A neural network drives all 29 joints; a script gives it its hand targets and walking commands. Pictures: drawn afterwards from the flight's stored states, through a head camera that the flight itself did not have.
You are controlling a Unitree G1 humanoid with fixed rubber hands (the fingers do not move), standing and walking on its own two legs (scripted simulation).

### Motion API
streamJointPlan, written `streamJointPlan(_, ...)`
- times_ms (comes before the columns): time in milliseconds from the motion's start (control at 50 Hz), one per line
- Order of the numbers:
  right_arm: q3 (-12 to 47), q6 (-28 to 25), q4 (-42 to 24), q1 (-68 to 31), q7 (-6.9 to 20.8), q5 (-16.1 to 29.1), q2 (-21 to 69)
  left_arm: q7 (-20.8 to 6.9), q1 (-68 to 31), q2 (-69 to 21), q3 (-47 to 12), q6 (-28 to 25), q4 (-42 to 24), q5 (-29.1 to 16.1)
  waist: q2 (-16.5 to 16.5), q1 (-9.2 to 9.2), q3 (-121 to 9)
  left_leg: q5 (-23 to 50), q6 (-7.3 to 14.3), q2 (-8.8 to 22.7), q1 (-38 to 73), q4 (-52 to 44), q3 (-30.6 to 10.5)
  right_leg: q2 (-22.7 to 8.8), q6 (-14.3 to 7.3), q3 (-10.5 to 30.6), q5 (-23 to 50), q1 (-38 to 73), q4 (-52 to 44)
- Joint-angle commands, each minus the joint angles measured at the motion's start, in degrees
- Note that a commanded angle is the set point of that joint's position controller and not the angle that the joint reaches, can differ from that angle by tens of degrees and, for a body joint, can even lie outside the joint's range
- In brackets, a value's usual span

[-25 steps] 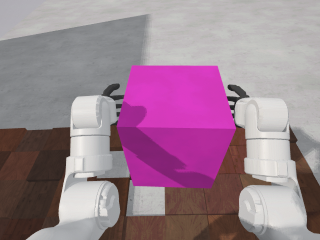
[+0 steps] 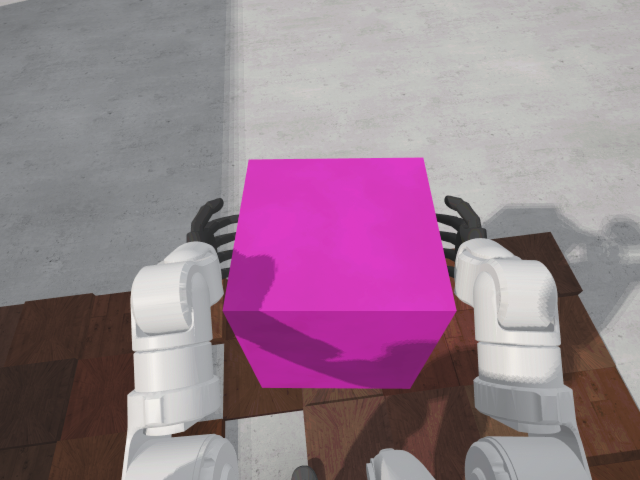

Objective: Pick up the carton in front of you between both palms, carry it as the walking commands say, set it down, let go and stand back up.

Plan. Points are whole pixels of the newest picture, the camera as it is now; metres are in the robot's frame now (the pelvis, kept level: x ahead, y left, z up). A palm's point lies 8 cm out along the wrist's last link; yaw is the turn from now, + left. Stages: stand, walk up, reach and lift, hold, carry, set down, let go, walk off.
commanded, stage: carry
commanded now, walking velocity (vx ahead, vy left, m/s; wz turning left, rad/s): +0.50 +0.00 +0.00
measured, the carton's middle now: (335, 282) +0.37 -0.03 +0.00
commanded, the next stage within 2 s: none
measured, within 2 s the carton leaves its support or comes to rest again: neither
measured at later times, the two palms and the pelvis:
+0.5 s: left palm (173, 70) +0.60 +0.15 +0.18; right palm (403, 38) +0.63 -0.15 +0.17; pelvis +0.33 -0.04 +0.02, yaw +2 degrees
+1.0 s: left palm (197, 5) +0.94 +0.17 +0.09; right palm out of the picture +0.94 -0.13 +0.10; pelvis +0.64 +0.03 +0.01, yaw +1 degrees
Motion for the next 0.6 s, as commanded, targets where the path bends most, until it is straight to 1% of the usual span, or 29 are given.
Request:
streamJointPlan(0,44.62,-0.71,-14.76,-44.51,15.79,30.41,66.28,-11.67,-34.27,-56.71,-40.79,-1.47,-7.3,-18.86,2.14,1.75,-37.15,15.65,9.45,17.02,33.79,-6.73,-20.78,-1.17,0.66,-1.15,-2.11,-4.61,-17.04)
streamJointPlan(20,44.76,-0.46,-15.2,-43.06,16.07,30.36,65.56,-11.43,-33.19,-56.41,-41.25,-1.37,-8.44,-18.22,3.96,1.61,-36.76,14.47,8.73,16.89,31.16,-7.78,-18.36,-1.58,0.72,-1.86,1.31,-1.04,-22.94)
streamJointPlan(40,44.75,-0.2,-15.45,-41.09,16.36,30.02,64.71,-11.26,-32.28,-56.03,-41.8,-1.21,-9.77,-17.8,5.56,1.58,-35.93,11.84,7.36,16.41,28.14,-8.68,-16.13,-1.61,0.97,-2.51,4.66,2.84,-29.39)
streamJointPlan(60,44.45,0.16,-15.41,-38.85,16.62,29.4,63.77,-11.2,-31.2,-55.38,-42.3,-1.0,-10.77,-17.41,6.84,2.26,-35.25,9.96,5.61,15.14,23.82,-9.66,-12.88,-0.25,1.19,-5.15,6.9,9.45,-35.63)
streamJointPlan(80,44.25,0.55,-15.45,-36.69,16.87,28.77,62.79,-11.31,-30.24,-55.03,-42.83,-0.77,-11.9,-17.18,7.01,3.17,-34.23,9.22,4.14,14.41,21.41,-9.59,-10.7,0.21,1.6,-7.74,12.69,14.63,-39.17)
streamJointPlan(100,43.98,0.97,-15.3,-34.39,17.04,27.89,61.79,-11.58,-28.5,-54.59,-43.24,-0.42,-12.51,-17.17,6.62,5.12,-34.59,8.47,2.75,13.32,17.58,-7.11,-7.7,0.75,1.43,-11.37,17.58,22.87,-41.25)
streamJointPlan(120,43.77,1.51,-15.04,-31.22,17.2,26.69,61.06,-12.0,-26.72,-53.94,-43.63,0.03,-12.85,-17.41,4.58,6.84,-34.4,10.96,1.38,11.13,13.38,-3.15,-4.63,0.7,0.81,-12.65,18.23,30.53,-42.88)
streamJointPlan(140,43.31,2.3,-15.07,-28.61,17.38,25.34,60.15,-12.47,-24.8,-53.97,-44.05,0.51,-12.35,-17.55,0.88,8.76,-35.34,14.41,-0.48,7.7,9.46,3.03,-0.87,-0.34,-1.47,-8.99,14.28,38.07,-44.22)
streamJointPlan(160,42.94,3.11,-15.7,-27.72,17.63,24.34,59.28,-12.92,-21.51,-53.56,-44.31,0.87,-12.18,-17.19,-6.11,10.89,-35.32,8.51,-3.05,4.39,-2.61,12.97,-0.94,-8.97,-6.28,7.98,8.59,46.85,-47.25)
streamJointPlan(180,42.41,3.96,-15.61,-25.6,17.85,23.34,58.89,-13.35,-19.83,-52.5,-44.7,1.48,-12.51,-17.36,-14.31,10.08,-33.56,-5.11,-3.95,1.01,-14.56,23.96,-3.58,-18.58,-11.82,24.86,21.51,51.38,-49.68)
streamJointPlan(200,41.75,4.63,-15.38,-23.83,17.86,22.15,57.86,-13.76,-20.04,-52.88,-45.63,2.35,-14.14,-18.57,-10.27,9.72,-33.17,-7.76,-2.98,2.77,-17.74,29.87,-6.38,-20.65,-13.7,24.47,29.38,52.14,-48.16)
streamJointPlan(220,40.87,5.2,-15.55,-22.32,17.67,21.26,57.4,-14.26,-20.95,-53.32,-46.3,3.14,-15.92,-19.95,-6.08,9.71,-32.04,-6.52,-2.69,4.1,-20.03,31.42,-7.09,-20.64,-13.92,21.91,35.38,51.27,-47.14)
streamJointPlan(240,39.9,5.59,-16.09,-20.61,17.28,20.23,56.53,-14.72,-21.63,-53.83,-47.16,3.83,-17.74,-21.53,-3.83,9.11,-30.67,-4.36,-2.94,5.41,-20.03,29.44,-7.31,-19.68,-12.29,18.93,36.41,48.86,-48.02)
streamJointPlan(260,39.17,5.92,-16.94,-19.7,16.76,19.12,55.63,-15.15,-22.59,-54.05,-47.91,4.41,-19.51,-22.97,-4.4,8.73,-29.51,-2.06,-3.35,6.01,-19.1,26.38,-7.02,-18.26,-10.54,16.29,35.75,46.87,-49.35)
streamJointPlan(280,38.72,6.22,-17.68,-18.83,16.15,18.1,54.85,-15.54,-23.18,-53.88,-48.5,4.96,-20.86,-24.27,-5.56,8.54,-28.65,0.2,-3.89,5.73,-17.96,23.74,-5.97,-16.94,-9.52,13.81,34.84,45.29,-50.91)
streamJointPlan(300,38.37,6.53,-18.4,-17.91,15.49,17.18,54.02,-15.89,-23.25,-53.36,-48.74,5.48,-21.58,-25.25,-6.83,8.89,-27.85,1.9,-4.28,5.12,-17.53,21.83,-4.66,-15.83,-9.25,11.89,33.66,44.08,-51.95)
streamJointPlan(320,38.06,6.87,-18.9,-16.88,14.83,16.26,53.21,-16.15,-22.81,-52.75,-48.74,6.0,-21.87,-26.05,-7.35,9.09,-27.26,4.01,-4.55,5.17,-17.56,20.17,-4.05,-15.33,-9.28,10.48,32.97,43.65,-52.79)
streamJointPlan(360,37.43,7.67,-19.9,-15.27,13.69,14.73,51.26,-16.5,-21.43,-51.21,-48.48,6.86,-21.53,-27.09,-7.01,9.62,-25.37,9.18,-4.68,5.26,-16.99,14.83,-3.17,-14.17,-9.11,7.21,32.42,42.11,-53.43)
streamJointPlan(380,37.21,8.12,-20.24,-14.85,13.27,14.24,50.22,-16.59,-21.03,-50.33,-48.26,7.22,-21.28,-27.42,-7.1,10.16,-24.31,11.65,-4.49,5.02,-16.56,12.35,-2.45,-13.57,-9.03,5.71,33.21,41.44,-53.31)
streamJointPlan(400,37.05,8.59,-20.67,-14.72,12.96,13.94,49.27,-16.61,-20.66,-49.52,-48.01,7.54,-21.01,-27.65,-7.37,10.32,-23.42,14.16,-4.23,5.21,-15.72,9.8,-2.22,-13.59,-8.7,4.78,34.27,40.83,-53.42)
streamJointPlan(440,36.93,9.56,-21.58,-15.85,12.7,14.12,47.68,-16.48,-21.46,-48.09,-47.44,8.18,-20.65,-27.89,-8.2,10.11,-21.2,20.05,-3.43,5.54,-12.8,5.0,-2.35,-13.32,-7.3,2.42,36.79,38.74,-53.51)
streamJointPlan(480,36.9,10.61,-22.5,-18.13,12.86,15.37,46.53,-16.09,-23.67,-47.16,-46.9,8.86,-20.27,-27.94,-8.03,9.71,-19.0,26.31,-2.27,5.16,-6.83,-0.18,-1.58,-12.2,-5.84,-0.35,36.61,34.54,-54.46)
streamJointPlan(500,36.91,11.18,-22.69,-19.86,13.04,16.24,46.06,-15.8,-24.92,-46.94,-46.62,9.2,-19.71,-27.91,-8.5,9.37,-18.41,29.03,-1.54,5.53,-4.02,-0.9,-1.67,-12.45,-5.28,-1.34,37.07,33.49,-54.25)
streamJointPlan(520,36.83,11.73,-22.56,-21.45,13.24,17.19,45.42,-15.47,-26.09,-46.72,-46.4,9.54,-19.03,-27.8,-8.51,8.43,-18.89,28.87,-0.91,5.12,-0.59,-0.95,-0.44,-12.13,-4.67,-2.85,40.9,33.21,-52.15)
streamJointPlan(540,36.7,12.24,-22.18,-23.18,13.49,18.07,44.71,-15.1,-27.06,-46.54,-46.16,9.88,-18.23,-27.56,-8.58,7.06,-20.41,26.44,-0.6,3.94,3.87,-0.88,1.12,-11.58,-3.85,-4.21,46.54,33.53,-48.17)
streamJointPlan(560,36.43,12.68,-21.23,-24.28,13.78,18.86,44.19,-14.66,-28.34,-46.34,-45.8,10.28,-17.53,-27.24,-7.67,5.11,-22.19,23.82,-0.61,1.95,10.91,-2.06,3.36,-10.13,-2.55,-6.79,50.26,32.25,-41.19)
streamJointPlan(580,36.07,13.07,-19.51,-24.86,14.13,19.65,43.63,-14.23,-29.46,-46.01,-45.42,10.76,-16.51,-26.72,-4.74,2.67,-25.52,24.58,-0.94,1.56,19.2,-4.02,3.44,-7.43,-0.78,-9.41,47.47,31.05,-29.57)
